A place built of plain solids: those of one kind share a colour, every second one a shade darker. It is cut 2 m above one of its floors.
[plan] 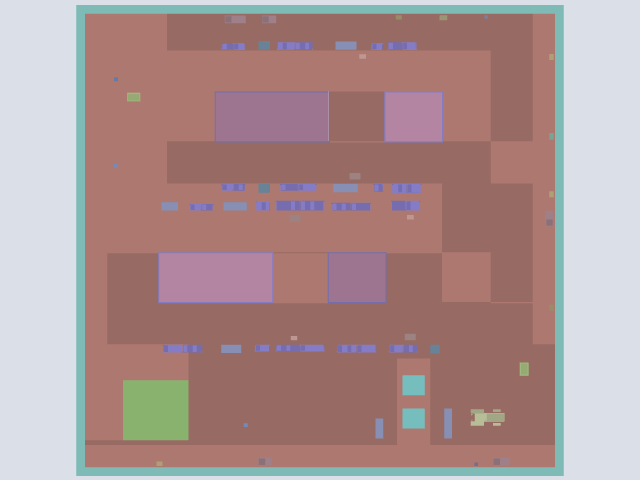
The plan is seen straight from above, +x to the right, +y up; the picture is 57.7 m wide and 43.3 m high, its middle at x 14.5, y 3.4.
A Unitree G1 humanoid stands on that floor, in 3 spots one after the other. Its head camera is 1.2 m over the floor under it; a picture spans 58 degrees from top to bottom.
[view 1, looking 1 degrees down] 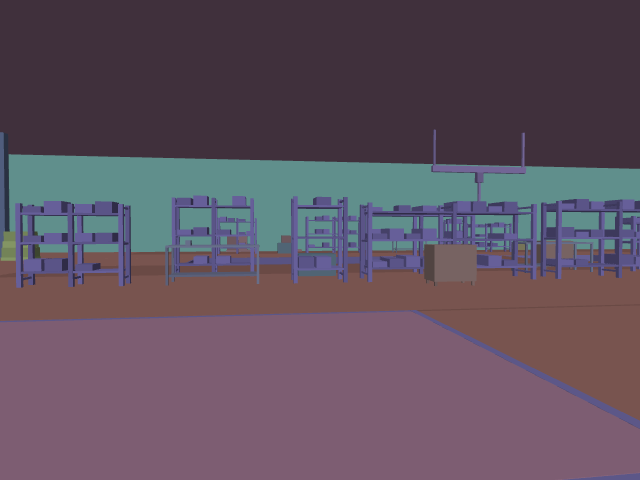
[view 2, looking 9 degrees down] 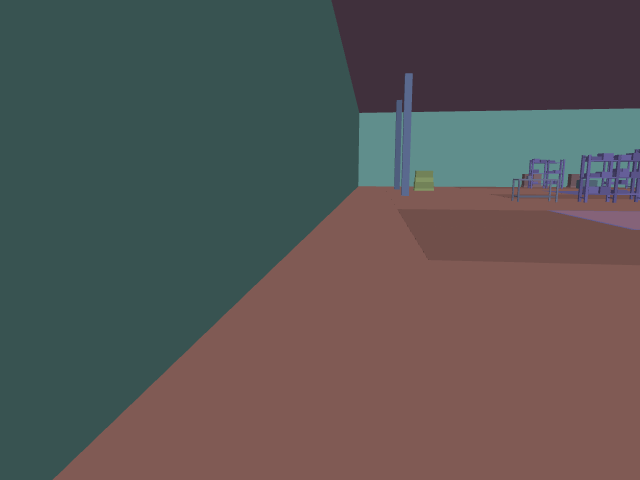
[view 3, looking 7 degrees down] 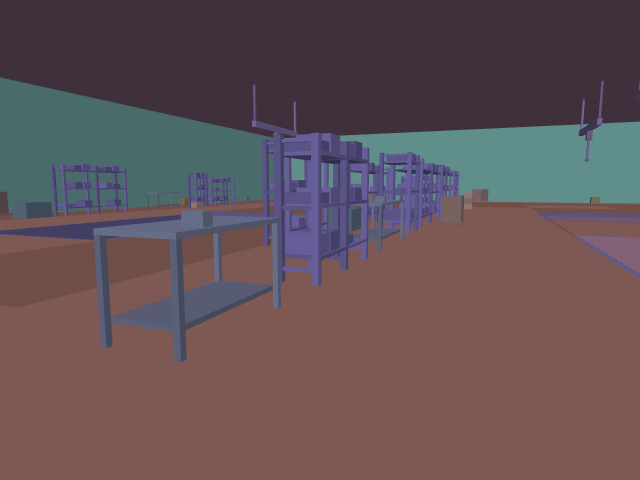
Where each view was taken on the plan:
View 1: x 7.90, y -4.10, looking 82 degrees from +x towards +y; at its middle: wall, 28.18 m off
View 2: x -5.47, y -11.96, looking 97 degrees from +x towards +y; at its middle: floor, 7.68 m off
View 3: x -2.08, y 4.10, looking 22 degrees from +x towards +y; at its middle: rack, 5.25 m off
